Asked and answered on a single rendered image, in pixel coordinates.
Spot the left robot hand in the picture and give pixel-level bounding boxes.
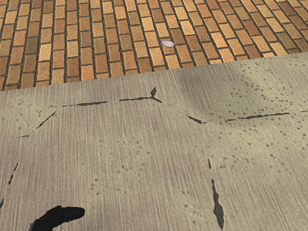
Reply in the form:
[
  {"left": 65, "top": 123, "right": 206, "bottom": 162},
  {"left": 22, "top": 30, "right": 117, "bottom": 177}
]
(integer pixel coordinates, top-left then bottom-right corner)
[{"left": 28, "top": 205, "right": 85, "bottom": 231}]

